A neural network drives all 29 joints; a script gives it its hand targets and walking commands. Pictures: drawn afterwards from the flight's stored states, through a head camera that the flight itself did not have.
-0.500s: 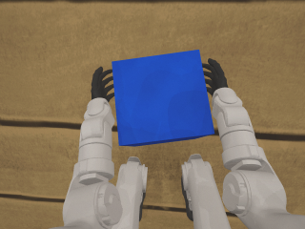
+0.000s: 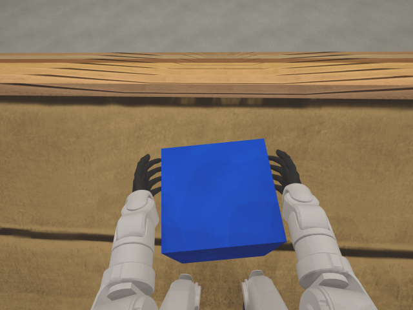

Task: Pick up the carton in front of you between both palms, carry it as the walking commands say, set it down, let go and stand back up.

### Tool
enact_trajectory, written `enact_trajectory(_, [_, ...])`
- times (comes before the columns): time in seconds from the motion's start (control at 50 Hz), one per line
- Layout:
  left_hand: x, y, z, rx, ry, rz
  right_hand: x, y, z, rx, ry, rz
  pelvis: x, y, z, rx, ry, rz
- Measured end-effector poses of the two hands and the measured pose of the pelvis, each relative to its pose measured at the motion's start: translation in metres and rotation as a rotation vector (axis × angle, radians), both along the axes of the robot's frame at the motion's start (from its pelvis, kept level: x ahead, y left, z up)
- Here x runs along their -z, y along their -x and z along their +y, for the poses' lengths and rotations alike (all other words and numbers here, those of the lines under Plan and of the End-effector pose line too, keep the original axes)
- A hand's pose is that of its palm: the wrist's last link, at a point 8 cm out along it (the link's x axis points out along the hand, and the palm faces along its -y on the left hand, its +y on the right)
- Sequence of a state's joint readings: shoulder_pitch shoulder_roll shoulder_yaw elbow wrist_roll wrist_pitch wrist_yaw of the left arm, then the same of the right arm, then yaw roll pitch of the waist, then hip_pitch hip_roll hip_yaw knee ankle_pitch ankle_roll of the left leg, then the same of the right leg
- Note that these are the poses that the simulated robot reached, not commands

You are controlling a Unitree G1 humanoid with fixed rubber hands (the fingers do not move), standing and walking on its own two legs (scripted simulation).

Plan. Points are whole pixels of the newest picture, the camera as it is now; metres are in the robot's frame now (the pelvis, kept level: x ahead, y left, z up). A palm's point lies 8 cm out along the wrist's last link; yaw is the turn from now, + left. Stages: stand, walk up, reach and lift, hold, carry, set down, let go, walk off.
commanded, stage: reach and lift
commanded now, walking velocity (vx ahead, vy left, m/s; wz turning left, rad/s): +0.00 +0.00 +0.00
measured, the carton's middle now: (218, 208) +0.36 +0.00 -0.11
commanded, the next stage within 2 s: hold in 1.56 s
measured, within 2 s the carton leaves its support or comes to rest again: neither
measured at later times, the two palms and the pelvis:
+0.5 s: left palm (115, 172) +0.34 +0.15 +0.12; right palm (320, 170) +0.33 -0.15 +0.12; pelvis +0.04 +0.00 +0.11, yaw -1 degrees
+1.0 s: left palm (108, 164) +0.33 +0.15 +0.16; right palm (332, 165) +0.32 -0.15 +0.15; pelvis +0.03 +0.00 +0.12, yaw -1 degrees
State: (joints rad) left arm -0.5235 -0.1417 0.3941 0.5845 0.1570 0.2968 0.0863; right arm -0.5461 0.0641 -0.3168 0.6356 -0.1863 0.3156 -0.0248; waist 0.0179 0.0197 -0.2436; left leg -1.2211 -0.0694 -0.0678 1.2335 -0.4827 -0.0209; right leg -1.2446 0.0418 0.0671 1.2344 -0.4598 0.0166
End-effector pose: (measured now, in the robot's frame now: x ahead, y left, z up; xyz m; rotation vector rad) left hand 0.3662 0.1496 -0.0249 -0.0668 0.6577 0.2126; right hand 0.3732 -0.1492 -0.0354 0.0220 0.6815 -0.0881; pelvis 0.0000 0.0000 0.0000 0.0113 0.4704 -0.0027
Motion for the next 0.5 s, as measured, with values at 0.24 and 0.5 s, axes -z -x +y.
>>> enact_trajectory(0.24, [-0.069, 0.016, -0.003, 0.028, -0.004, 0.005, -0.070, 0.023, -0.003, 0.026, 0.004, 0.004, -0.062, -0.022, -0.002, 0.005, 0.004, -0.164])
enact_trajectory(0.5, [-0.146, 0.028, 0.000, 0.076, -0.031, -0.014, -0.152, 0.041, 0.000, 0.041, 0.025, -0.015, -0.110, -0.040, -0.001, 0.008, 0.013, -0.396])
